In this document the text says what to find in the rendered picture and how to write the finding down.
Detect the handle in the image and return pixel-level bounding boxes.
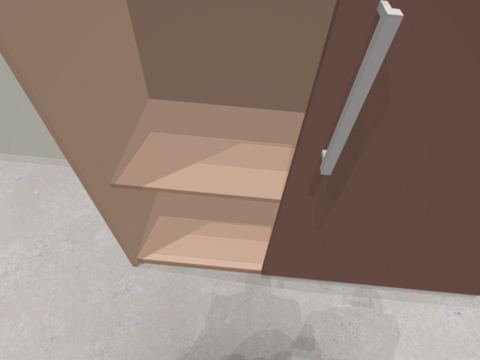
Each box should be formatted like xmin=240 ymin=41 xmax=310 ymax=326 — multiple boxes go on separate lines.
xmin=320 ymin=0 xmax=404 ymax=176

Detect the wardrobe door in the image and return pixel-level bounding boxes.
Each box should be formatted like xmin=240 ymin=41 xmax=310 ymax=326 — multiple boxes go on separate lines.
xmin=261 ymin=0 xmax=480 ymax=296

